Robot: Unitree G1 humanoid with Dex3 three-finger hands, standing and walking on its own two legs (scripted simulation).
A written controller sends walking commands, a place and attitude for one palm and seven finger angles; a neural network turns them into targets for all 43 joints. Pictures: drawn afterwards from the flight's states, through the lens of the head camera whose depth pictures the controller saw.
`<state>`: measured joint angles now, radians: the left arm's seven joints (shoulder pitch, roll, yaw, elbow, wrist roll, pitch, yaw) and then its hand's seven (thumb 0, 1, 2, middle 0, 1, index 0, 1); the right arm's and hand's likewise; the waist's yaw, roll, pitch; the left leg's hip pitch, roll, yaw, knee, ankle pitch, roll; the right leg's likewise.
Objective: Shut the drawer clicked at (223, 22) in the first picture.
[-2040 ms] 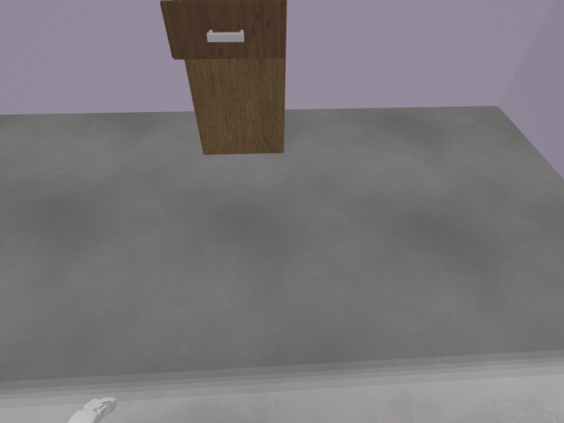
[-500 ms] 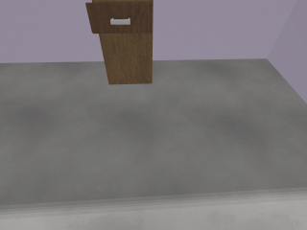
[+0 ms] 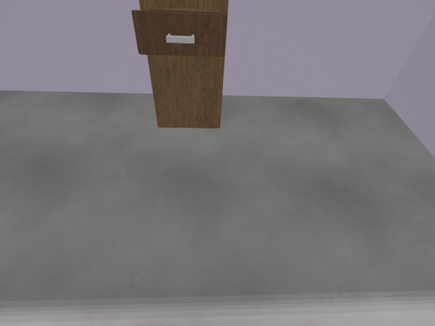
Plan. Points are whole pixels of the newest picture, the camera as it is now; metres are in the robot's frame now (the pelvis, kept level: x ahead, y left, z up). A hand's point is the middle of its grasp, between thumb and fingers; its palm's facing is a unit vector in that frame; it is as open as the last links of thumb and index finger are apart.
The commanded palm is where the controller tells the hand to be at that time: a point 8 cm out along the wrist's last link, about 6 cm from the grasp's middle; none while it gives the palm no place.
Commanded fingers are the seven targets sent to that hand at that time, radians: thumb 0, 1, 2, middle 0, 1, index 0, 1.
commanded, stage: walk to a spot facing it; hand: left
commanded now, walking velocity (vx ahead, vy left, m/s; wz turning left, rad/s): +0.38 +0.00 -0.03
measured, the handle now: (180, 37) +1.24 +0.24 +0.01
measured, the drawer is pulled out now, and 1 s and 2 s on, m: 0.30 0.30 0.30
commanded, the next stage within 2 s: turn to face it in 1.32 s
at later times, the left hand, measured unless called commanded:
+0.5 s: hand (172, 248) +0.34 +0.13 -0.17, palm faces -0.07 -0.98 -0.18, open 7.3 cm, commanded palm none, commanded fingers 0.00 0.90 0.90 -0.20 -0.30 -0.20 -0.30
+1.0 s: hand (161, 254) +0.33 +0.16 -0.18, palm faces +0.12 -0.99 -0.12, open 7.3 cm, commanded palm none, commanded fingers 0.00 0.90 0.90 -0.20 -0.30 -0.20 -0.30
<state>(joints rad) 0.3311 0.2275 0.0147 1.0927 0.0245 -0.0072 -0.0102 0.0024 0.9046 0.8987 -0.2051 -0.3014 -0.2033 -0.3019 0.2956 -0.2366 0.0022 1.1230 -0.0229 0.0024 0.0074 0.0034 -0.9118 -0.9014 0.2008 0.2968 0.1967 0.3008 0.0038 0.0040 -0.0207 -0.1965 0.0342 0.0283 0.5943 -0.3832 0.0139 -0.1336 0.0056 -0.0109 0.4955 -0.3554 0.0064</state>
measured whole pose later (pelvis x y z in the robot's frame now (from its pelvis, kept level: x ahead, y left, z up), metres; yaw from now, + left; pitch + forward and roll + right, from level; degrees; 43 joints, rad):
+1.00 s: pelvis +0.44 +0.01 -0.01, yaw +0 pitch -1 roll -2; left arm 0.46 0.14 0.04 1.16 0.02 -0.05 0.00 0.00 0.91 0.90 -0.20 -0.30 -0.20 -0.30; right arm 0.11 -0.15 -0.04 1.00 -0.03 -0.07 0.01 0.00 -0.92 -0.90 0.20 0.30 0.19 0.30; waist 0.06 -0.02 0.08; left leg -0.38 0.06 0.16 0.65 -0.24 0.07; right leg -0.16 -0.05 -0.12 0.88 -0.50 -0.01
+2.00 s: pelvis +0.72 -0.03 +0.00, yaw +0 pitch -2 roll -1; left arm 0.21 0.18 0.06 1.04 0.01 0.03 0.03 0.00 0.92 0.90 -0.20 -0.30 -0.20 -0.30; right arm 0.24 -0.15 -0.03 1.04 -0.03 0.01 -0.02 0.01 -0.93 -0.90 0.20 0.30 0.19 0.30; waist 0.01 -0.04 0.04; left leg -0.28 0.04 0.10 0.62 -0.30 0.03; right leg -0.28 -0.07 -0.21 0.69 -0.43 0.00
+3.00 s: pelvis +0.89 +0.03 +0.01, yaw +5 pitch -1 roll +1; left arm 0.28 0.18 0.07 1.09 0.03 -0.01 0.01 0.01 0.91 0.90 -0.20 -0.30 -0.20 -0.30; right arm 0.22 -0.15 -0.04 1.04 -0.02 -0.07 -0.03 -0.02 -0.95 -0.90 0.20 0.30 0.20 0.30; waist 0.01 -0.04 0.06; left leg -0.17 0.00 0.20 0.43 -0.23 0.06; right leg -0.48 -0.11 -0.08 1.08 -0.34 0.01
